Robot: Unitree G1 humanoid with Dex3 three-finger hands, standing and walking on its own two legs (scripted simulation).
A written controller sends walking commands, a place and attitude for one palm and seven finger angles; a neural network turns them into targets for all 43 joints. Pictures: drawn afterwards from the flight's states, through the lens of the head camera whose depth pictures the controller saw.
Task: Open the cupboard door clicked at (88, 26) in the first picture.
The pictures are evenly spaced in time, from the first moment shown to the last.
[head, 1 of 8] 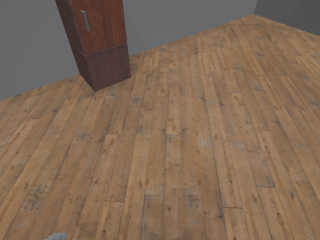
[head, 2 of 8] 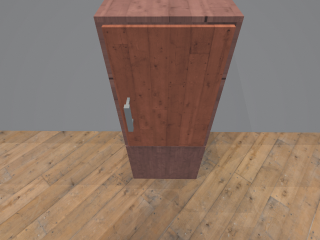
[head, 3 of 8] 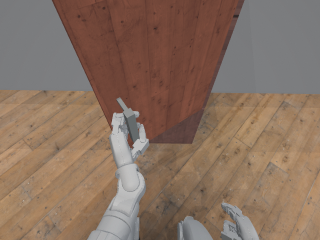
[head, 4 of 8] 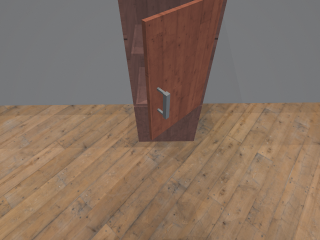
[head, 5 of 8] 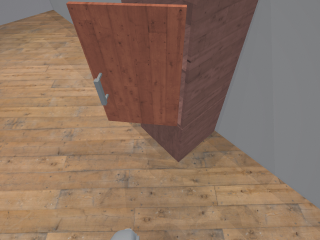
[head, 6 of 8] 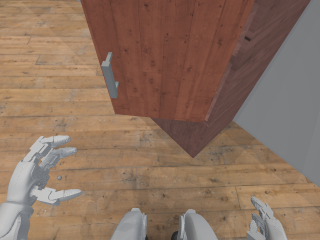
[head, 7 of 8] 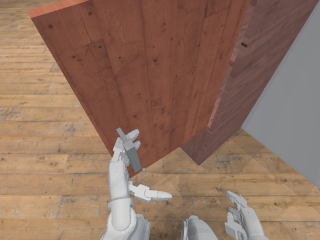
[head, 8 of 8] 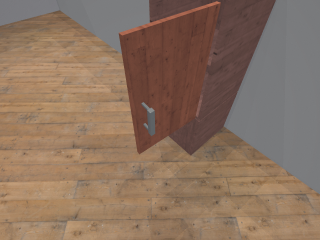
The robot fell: no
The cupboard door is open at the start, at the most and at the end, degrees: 0 86 86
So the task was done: yes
